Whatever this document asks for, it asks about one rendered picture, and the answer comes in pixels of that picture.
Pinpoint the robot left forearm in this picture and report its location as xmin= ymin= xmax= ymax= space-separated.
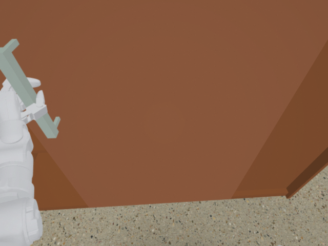
xmin=0 ymin=120 xmax=34 ymax=203

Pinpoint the handle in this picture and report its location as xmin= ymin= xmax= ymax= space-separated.
xmin=0 ymin=39 xmax=60 ymax=138

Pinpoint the wardrobe door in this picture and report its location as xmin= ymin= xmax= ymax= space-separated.
xmin=0 ymin=0 xmax=328 ymax=208
xmin=236 ymin=40 xmax=328 ymax=191

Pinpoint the robot left upper arm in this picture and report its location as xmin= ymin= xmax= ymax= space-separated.
xmin=0 ymin=197 xmax=43 ymax=246

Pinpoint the left robot hand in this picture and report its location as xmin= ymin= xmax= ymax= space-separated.
xmin=0 ymin=77 xmax=48 ymax=124

